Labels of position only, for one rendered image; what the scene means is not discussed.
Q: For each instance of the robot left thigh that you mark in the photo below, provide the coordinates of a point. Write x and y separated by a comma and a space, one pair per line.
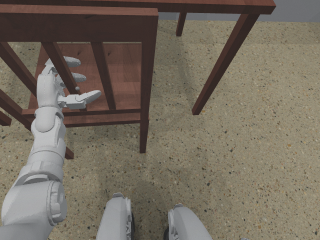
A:
116, 217

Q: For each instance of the left robot upper arm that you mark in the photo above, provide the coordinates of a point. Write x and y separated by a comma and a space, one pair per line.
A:
32, 210

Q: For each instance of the left robot forearm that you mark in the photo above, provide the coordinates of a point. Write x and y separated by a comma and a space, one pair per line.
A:
47, 155

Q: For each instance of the robot right thigh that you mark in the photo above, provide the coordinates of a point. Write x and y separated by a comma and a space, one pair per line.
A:
186, 225

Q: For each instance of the robot left hand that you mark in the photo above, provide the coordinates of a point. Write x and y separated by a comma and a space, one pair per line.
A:
49, 87

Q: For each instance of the chair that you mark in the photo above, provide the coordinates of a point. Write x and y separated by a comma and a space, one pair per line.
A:
123, 72

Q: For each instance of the robot thigh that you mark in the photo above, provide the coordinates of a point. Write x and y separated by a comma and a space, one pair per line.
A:
116, 217
186, 225

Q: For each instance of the table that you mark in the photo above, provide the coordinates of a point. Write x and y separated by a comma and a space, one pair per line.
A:
250, 10

